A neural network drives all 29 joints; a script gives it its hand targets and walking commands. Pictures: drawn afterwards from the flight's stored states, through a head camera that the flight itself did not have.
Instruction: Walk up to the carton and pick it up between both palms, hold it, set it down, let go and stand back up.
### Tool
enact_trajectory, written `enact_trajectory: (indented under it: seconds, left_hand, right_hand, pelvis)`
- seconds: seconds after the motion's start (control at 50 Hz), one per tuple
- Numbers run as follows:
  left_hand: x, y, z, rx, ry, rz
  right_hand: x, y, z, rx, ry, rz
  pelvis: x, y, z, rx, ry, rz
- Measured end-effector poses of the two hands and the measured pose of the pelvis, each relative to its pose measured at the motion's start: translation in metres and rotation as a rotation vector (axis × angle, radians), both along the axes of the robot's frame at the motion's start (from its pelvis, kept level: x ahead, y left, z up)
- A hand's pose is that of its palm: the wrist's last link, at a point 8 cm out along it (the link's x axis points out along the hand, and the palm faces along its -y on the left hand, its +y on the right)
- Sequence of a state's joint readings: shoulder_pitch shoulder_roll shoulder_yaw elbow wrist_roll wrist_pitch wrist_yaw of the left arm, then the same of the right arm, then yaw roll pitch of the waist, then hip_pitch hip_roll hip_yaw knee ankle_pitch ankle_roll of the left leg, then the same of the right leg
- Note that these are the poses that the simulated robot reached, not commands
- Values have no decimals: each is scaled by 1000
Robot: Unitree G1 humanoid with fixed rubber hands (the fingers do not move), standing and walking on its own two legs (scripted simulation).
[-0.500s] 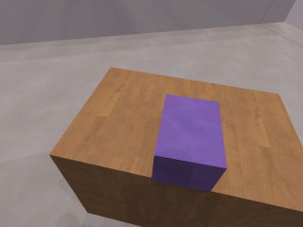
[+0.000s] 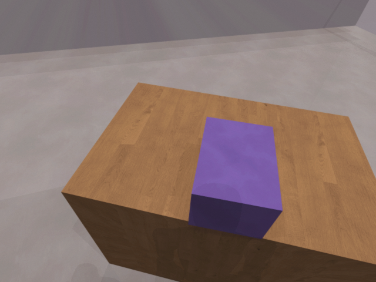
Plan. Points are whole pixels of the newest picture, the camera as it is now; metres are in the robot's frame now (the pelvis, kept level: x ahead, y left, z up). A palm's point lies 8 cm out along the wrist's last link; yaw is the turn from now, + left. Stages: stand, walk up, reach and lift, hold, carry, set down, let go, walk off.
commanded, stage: stand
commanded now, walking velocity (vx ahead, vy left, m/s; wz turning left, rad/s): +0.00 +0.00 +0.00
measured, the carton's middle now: (232, 173) +0.43 -0.10 -0.03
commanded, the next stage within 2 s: none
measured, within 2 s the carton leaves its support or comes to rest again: neither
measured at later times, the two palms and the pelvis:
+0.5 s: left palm out of the picture -0.04 +0.19 -0.15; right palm out of the picture -0.03 -0.20 -0.14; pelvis +0.00 +0.00 +0.00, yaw +0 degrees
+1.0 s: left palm out of the picture -0.05 +0.19 -0.15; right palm out of the picture -0.03 -0.21 -0.15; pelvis +0.00 -0.01 +0.00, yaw +0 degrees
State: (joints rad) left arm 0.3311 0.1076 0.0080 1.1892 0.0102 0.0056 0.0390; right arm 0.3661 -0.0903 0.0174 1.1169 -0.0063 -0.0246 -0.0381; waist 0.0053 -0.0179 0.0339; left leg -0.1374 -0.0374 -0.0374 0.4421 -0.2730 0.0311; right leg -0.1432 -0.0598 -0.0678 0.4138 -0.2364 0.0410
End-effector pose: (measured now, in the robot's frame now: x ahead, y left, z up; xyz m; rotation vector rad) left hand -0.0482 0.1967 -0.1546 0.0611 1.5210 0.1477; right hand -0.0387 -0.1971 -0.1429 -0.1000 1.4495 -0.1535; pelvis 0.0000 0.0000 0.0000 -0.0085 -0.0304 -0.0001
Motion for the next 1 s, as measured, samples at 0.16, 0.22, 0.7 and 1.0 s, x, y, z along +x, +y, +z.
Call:
enact_trajectory:
  seconds: [0.16,0.22,0.7,1.0]
  left_hand:
    - [-1,-2,1,-1,6,2]
    - [-1,-3,0,-2,7,3]
    - [5,-7,1,3,-6,9]
    - [2,-11,4,11,5,18]
  right_hand:
    - [2,-2,0,-3,3,-2]
    - [3,-3,0,-5,5,-1]
    - [12,-6,-1,1,-5,4]
    - [9,-9,-4,9,13,1]
  pelvis:
    - [2,-1,0,0,0,0]
    - [2,-2,0,0,0,0]
    - [4,-6,0,0,-5,3]
    - [4,-9,0,1,-7,6]
